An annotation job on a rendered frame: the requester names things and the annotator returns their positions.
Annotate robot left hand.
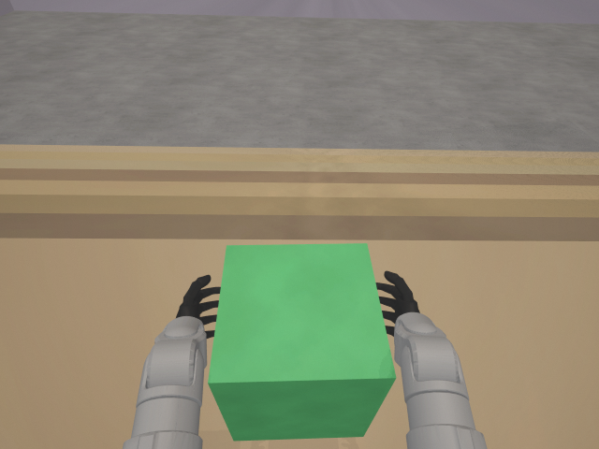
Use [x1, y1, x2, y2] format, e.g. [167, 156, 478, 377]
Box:
[176, 275, 221, 339]

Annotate carton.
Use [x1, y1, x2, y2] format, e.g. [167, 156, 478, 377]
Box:
[208, 243, 396, 441]

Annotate left robot forearm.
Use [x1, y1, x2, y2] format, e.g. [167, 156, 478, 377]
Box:
[123, 316, 207, 449]

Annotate robot right hand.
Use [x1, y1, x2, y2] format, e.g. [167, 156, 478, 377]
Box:
[376, 271, 420, 337]

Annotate right robot forearm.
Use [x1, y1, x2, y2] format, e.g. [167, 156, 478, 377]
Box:
[394, 312, 488, 449]

